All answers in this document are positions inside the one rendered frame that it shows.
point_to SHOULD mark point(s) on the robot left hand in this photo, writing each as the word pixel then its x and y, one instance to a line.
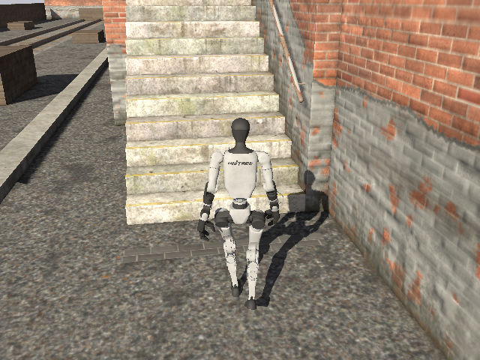
pixel 201 229

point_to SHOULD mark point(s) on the robot left upper arm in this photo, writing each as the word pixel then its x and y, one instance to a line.
pixel 213 171

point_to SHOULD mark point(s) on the right robot forearm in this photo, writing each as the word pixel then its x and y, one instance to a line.
pixel 273 199

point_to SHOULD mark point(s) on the right robot thigh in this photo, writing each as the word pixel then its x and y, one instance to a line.
pixel 257 222

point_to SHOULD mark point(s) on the robot left shin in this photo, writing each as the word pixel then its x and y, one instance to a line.
pixel 231 263

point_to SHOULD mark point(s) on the left robot forearm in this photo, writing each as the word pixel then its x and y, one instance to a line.
pixel 206 204

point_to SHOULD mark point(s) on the robot right upper arm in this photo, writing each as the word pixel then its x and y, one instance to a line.
pixel 266 168

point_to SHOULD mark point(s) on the robot right hand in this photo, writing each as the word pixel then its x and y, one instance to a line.
pixel 272 214

